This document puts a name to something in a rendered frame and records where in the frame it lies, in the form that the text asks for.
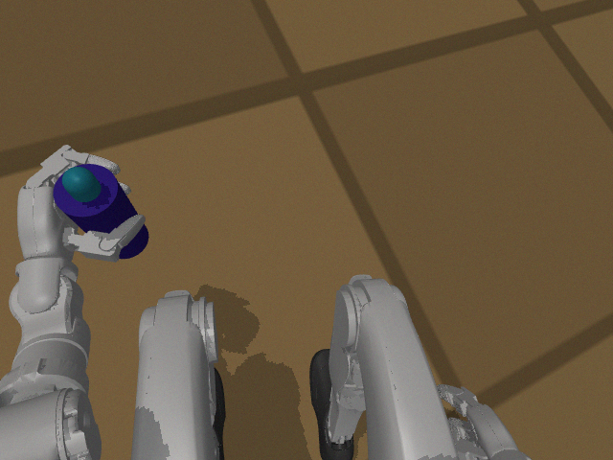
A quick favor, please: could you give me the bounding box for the left robot arm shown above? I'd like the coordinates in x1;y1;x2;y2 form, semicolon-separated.
0;256;102;460

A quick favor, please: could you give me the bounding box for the right robot hand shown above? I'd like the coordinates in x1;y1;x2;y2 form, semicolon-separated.
437;384;519;460

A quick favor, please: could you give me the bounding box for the bottle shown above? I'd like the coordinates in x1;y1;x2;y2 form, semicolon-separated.
54;164;148;259

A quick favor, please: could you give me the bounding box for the right robot foot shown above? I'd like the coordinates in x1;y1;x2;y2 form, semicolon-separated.
309;349;353;460

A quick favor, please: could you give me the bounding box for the left robot hand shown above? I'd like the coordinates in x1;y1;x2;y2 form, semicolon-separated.
17;145;146;263

